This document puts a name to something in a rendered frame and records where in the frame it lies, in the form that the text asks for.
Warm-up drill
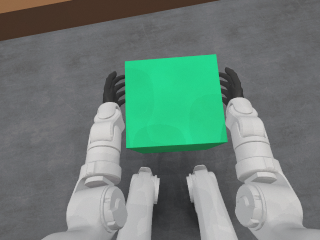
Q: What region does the robot right thigh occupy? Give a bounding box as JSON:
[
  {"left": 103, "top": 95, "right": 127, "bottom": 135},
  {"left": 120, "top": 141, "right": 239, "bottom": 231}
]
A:
[{"left": 186, "top": 169, "right": 238, "bottom": 240}]

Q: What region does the robot left forearm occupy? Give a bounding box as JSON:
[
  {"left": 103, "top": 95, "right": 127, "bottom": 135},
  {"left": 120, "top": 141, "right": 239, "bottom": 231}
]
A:
[{"left": 66, "top": 102, "right": 125, "bottom": 227}]

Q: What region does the robot left upper arm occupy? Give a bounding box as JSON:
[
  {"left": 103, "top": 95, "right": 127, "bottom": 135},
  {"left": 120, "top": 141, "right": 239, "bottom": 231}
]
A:
[{"left": 41, "top": 185, "right": 128, "bottom": 240}]

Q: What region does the robot right forearm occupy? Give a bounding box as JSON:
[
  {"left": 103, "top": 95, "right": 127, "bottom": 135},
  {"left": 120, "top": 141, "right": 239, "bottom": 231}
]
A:
[{"left": 225, "top": 97, "right": 303, "bottom": 219}]

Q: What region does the robot right upper arm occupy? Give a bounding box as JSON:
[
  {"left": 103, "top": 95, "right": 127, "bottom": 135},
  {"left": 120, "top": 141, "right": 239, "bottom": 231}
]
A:
[{"left": 235, "top": 181, "right": 320, "bottom": 240}]

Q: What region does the left robot hand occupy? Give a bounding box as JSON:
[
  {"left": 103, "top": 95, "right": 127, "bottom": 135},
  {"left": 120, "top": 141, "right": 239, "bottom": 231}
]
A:
[{"left": 102, "top": 71, "right": 126, "bottom": 107}]

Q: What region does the right robot foot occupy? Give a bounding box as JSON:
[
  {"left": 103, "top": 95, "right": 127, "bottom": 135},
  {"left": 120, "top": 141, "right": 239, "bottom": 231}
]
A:
[{"left": 192, "top": 202, "right": 200, "bottom": 231}]

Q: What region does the carton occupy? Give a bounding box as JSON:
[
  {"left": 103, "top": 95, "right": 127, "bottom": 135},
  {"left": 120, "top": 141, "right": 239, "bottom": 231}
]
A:
[{"left": 125, "top": 54, "right": 228, "bottom": 154}]

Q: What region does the right robot hand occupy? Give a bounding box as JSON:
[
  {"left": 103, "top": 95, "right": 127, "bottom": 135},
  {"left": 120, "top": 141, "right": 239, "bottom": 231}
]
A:
[{"left": 218, "top": 67, "right": 244, "bottom": 107}]

